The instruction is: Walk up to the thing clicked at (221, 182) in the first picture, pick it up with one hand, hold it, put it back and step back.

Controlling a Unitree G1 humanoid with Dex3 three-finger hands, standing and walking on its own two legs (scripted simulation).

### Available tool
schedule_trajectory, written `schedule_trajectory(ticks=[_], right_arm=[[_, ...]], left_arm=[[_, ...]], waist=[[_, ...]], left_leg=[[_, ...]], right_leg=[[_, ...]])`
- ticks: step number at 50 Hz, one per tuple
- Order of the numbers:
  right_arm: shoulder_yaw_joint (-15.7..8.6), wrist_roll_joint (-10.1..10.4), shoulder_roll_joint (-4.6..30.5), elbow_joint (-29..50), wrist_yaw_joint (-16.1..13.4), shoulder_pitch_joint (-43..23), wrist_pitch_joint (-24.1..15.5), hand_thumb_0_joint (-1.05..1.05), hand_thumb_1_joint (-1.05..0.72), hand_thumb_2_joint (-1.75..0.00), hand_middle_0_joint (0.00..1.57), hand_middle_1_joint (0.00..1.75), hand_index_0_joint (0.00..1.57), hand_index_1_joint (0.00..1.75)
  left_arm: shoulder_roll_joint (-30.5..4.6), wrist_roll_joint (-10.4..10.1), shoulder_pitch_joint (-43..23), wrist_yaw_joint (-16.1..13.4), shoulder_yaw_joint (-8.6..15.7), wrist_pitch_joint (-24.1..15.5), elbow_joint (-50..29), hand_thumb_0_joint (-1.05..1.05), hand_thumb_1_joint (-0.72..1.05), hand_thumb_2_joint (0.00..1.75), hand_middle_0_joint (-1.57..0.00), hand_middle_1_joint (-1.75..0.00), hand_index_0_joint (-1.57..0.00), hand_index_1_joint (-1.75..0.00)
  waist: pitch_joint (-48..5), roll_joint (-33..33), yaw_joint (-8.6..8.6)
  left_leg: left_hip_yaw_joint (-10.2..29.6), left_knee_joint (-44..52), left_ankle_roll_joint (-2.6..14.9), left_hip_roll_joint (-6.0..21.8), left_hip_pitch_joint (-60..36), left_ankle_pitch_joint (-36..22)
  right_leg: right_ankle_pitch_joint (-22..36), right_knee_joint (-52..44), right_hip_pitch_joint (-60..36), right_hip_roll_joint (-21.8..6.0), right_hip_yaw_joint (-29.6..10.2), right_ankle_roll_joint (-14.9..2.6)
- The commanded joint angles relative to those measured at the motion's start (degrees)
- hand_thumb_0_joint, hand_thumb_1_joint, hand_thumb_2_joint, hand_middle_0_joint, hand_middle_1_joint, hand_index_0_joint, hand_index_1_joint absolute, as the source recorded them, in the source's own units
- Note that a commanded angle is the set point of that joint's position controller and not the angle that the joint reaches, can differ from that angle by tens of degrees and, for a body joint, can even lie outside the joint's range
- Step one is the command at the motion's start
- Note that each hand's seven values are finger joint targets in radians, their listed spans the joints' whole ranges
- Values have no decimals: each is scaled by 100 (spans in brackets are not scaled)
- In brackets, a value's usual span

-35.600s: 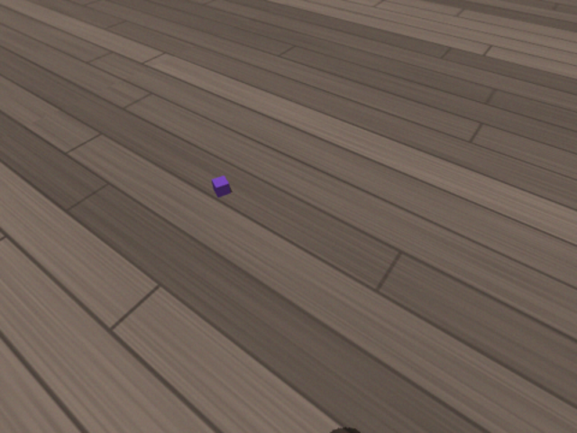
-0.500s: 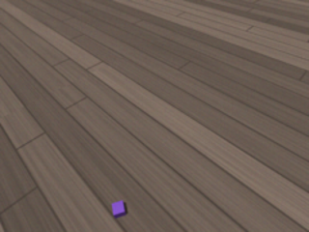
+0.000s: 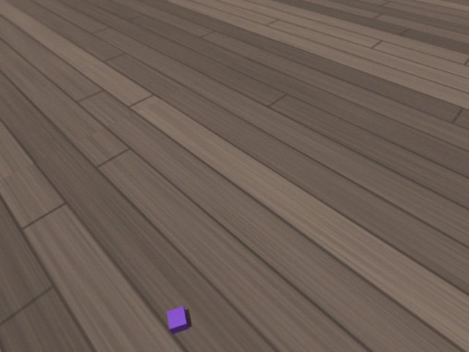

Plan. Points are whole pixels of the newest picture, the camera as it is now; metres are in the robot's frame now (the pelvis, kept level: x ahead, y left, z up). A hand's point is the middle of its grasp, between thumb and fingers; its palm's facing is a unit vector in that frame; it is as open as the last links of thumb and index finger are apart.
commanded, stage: stand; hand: left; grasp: from above
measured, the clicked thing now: (177, 320) +0.40 +0.25 -0.75
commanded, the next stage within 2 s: step back in 0.42 s
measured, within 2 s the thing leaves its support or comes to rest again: neither
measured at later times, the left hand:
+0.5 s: hand out of the picture +0.07 +0.25 -0.16, palm faces +0.01 -0.94 -0.35, open 7.4 cm
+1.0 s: hand out of the picture +0.03 +0.31 -0.18, palm faces -0.09 -0.93 -0.36, open 7.4 cm
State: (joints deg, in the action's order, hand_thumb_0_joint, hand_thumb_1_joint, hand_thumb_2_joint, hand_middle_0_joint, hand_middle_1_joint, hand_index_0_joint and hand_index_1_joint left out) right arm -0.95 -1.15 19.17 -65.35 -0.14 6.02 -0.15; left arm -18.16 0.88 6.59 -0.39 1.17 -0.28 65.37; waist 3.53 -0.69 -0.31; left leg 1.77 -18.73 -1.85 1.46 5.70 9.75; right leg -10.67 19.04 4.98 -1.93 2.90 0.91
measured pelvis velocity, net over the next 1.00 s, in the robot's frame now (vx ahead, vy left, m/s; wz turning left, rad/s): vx -0.09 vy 0.06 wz -0.05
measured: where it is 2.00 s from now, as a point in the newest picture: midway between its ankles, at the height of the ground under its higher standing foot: outside the picture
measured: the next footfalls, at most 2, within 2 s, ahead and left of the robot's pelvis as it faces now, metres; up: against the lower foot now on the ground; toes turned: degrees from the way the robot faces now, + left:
right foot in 1.12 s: -0.12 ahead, -0.08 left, +0.00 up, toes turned -2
left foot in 1.46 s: -0.19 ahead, +0.17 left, +0.00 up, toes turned -3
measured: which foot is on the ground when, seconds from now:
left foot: down 0.00-1.00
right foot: down 0.00-0.70, up 0.72-1.00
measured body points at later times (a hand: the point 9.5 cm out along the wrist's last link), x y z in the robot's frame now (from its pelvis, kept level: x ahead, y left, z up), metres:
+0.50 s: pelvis -0.01 +0.00 +0.00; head +0.02 -0.01 +0.44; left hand +0.07 +0.30 -0.13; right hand +0.07 -0.31 -0.14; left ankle +0.01 +0.14 -0.75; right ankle +0.00 -0.13 -0.75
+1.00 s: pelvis -0.09 +0.06 -0.02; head -0.01 +0.07 +0.42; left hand +0.04 +0.36 -0.16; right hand -0.01 -0.26 -0.13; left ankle -0.05 +0.14 -0.75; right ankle -0.14 -0.09 -0.69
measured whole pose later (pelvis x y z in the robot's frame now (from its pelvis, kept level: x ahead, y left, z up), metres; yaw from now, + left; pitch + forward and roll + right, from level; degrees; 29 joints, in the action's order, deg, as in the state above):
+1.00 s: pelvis -0.09 +0.06 -0.02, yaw -3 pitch -1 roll -1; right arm -2.7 -1.6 20.0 -48.6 -0.7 7.3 1.0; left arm -22.7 0.3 4.8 -1.3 3.6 4.0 51.1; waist 12.6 2.1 1.3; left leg -2.6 -35.0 3.5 -0.5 18.9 14.8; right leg -30.6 59.4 21.9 4.2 -7.3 0.8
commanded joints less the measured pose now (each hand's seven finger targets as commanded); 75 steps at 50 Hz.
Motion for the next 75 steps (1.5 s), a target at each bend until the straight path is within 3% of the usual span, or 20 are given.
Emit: schedule_trajectory(ticks=[1, 20, 24, 28, 32, 34, 36, 37, 40, 50, 56, 57, 58, 59, 62, 69, 72, 73, 74, 75], right_arm=[[-178, 33, 1127, 325, -72, -221, -122, 0, -90, -90, 20, 30, 20, 30], [-170, 36, 1153, 339, -43, -130, -128, 0, -90, -90, 20, 30, 20, 30], [-346, 221, 1346, 826, -10, -23, 94, 0, -90, -90, 20, 30, 20, 30], [-490, 151, 1284, 1159, 64, 421, 313, 0, -90, -90, 20, 30, 20, 30], [-512, 124, 1263, 1308, 68, 701, 248, 0, -90, -90, 20, 30, 20, 30], [-584, -17, 1385, 1360, 34, 696, 147, 0, -90, -90, 20, 30, 20, 30], [-736, -49, 2283, 1586, 10, 459, 56, 0, -90, -90, 20, 30, 20, 30], [-747, -26, 2266, 1634, -12, 444, 46, 0, -90, -90, 20, 30, 20, 30], [-606, -67, 1726, 1850, -127, -119, 41, 0, -90, -90, 20, 30, 20, 30], [-609, -27, 1691, 2032, -200, 520, 36, 0, -90, -90, 20, 30, 20, 30], [-524, 86, 1658, 2101, -128, -29, 143, 0, -90, -90, 20, 30, 20, 30], [-442, 125, 1406, 2130, -109, 76, 143, 0, -90, -90, 20, 30, 20, 30], [-464, 145, 1321, 2177, -160, -296, 159, 0, -90, -90, 20, 30, 20, 30], [-510, 88, 1460, 2075, -181, -229, 181, 0, -90, -90, 20, 30, 20, 30], [-446, 194, 1367, 1807, -151, 382, 163, 0, -90, -90, 20, 30, 20, 30], [-382, 80, 1241, 1969, -164, 470, 46, 0, -90, -90, 20, 30, 20, 30], [-502, -30, 1312, 1814, -141, 824, -27, 0, -90, -90, 20, 30, 20, 30], [-611, -120, 1723, 1889, -138, 730, -60, 0, -90, -90, 20, 30, 20, 30], [-718, -69, 2398, 2016, -70, 416, -36, 0, -90, -90, 20, 30, 20, 30], [-739, -77, 2399, 2015, -84, 519, -49, 0, -90, -90, 20, 30, 20, 30]], left_arm=[[-1210, 9, -217, -59, 211, -137, -379, 0, 90, 90, -20, -30, -20, -30], [-1288, -14, -170, -40, 178, -169, -428, 0, 90, 90, -20, -30, -20, -30], [-1836, -154, -96, -84, 541, -24, -838, 0, 90, 90, -20, -30, -20, -30], [-1914, 68, -765, -104, 604, 70, -1421, 0, 90, 90, -20, -30, -20, -30], [-1742, 60, -741, -115, 529, 151, -1674, 0, 90, 90, -20, -30, -20, -30], [-1599, -72, -606, -79, 478, 265, -1763, 0, 90, 90, -20, -30, -20, -30], [-1311, -136, -501, -169, 440, 343, -1852, 0, 90, 90, -20, -30, -20, -30], [-1381, -103, -534, -229, 456, 351, -1813, 0, 90, 90, -20, -30, -20, -30], [-1491, -171, -142, -235, 493, 351, -1665, 0, 90, 90, -20, -30, -20, -30], [-1413, -7, 24, -120, 572, 235, -1947, 0, 90, 90, -20, -30, -20, -30], [-1431, 97, 1019, -37, 655, 123, -1646, 0, 90, 90, -20, -30, -20, -30], [-1812, 168, 873, -37, 745, 73, -1765, 0, 90, 90, -20, -30, -20, -30], [-2340, 83, 532, -19, 839, 106, -1943, 0, 90, 90, -20, -30, -20, -30], [-2293, 139, 222, -38, 818, 68, -2172, 0, 90, 90, -20, -30, -20, -30], [-1753, 77, -396, -121, 706, 69, -2318, 0, 90, 90, -20, -30, -20, -30], [-1678, 92, 234, -152, 675, 155, -2496, 0, 90, 90, -20, -30, -20, -30], [-1593, -12, 150, -85, 595, 282, -2616, 0, 90, 90, -20, -30, -20, -30], [-1371, -31, 333, -61, 540, 303, -2658, 0, 90, 90, -20, -30, -20, -30], [-1381, -55, 43, -110, 569, 281, -2744, 0, 90, 90, -20, -30, -20, -30], [-1546, 30, -301, -181, 684, 280, -2675, 0, 90, 90, -20, -30, -20, -30]], waist=[[-326, -3, 4], [-474, 117, 26], [-453, 476, 107], [-557, 1223, 282], [-632, 1038, 233], [-598, 284, 215], [-628, -1120, 213], [-705, -1142, 329], [-636, -838, -54], [-811, -652, 331], [-939, -397, -121], [-792, 702, 5], [-343, 1787, -282], [-1, 1481, -201], [-79, 863, 211], [-720, 1266, -174], [-671, 786, 63], [-765, -152, -35], [-582, -1382, 122], [-431, -1087, 427]], left_leg=[[378, 300, 233, 569, 64, -693], [356, 259, 251, 586, -16, -847], [-74, -1701, 324, 4, 569, -1394], [299, -3712, 510, -229, 836, 2128], [-15, -2010, 432, -173, 1175, 1123], [221, -562, 432, 72, 671, -1228], [2198, -473, 1329, 1699, 399, -3749], [2565, -345, 1445, 1849, 476, -3447], [1250, -843, 1145, 1162, -2, -3309], [1286, -1008, 1660, 1451, -565, -2777], [834, -1430, 865, 1008, 1101, -707], [459, -2196, 482, 376, 2101, 265], [-30, -3533, 235, -655, 2066, 2358], [589, -4521, 177, -629, 1810, 2665], [729, -5010, 180, -887, 2018, 1829], [133, -2182, 142, -292, 1811, 1879], [35, -254, 277, -157, 548, -233], [1349, -174, 587, 840, -31, -1014], [2584, -45, 1475, 1993, 493, -1934], [3023, -1, 1966, 2295, 1138, -1924]], right_leg=[[471, -342, 15, -558, -470, -143], [697, -308, -7, -568, -499, -165], [2596, 268, 346, -1070, -900, -877], [2174, 396, 1317, -1905, -1320, -1618], [2215, 1351, 593, -1340, -910, -1128], [1424, 2252, 830, -708, -570, -685], [-2646, 3941, 1996, 740, -1040, -284], [-2836, 4505, 2056, 811, -1429, -272], [-1960, 5099, 2491, 722, -1552, -260], [-1954, 3404, 2067, 468, -888, -9], [-132, 632, 149, 66, -731, -450], [194, 401, -106, -827, -2138, -771], [691, -158, 1099, -1945, -3325, -1806], [995, -173, 1770, -2186, -3552, -2024], [1901, 377, 1217, -1146, -1709, -1388], [2732, 1285, -467, -1177, -1555, -1259], [1726, 1873, 531, -747, -1246, -753], [411, 2447, 1484, -184, -982, -451], [-2276, 3377, 2041, 739, -537, -203], [-2798, 4469, 1852, 703, -1270, -171]])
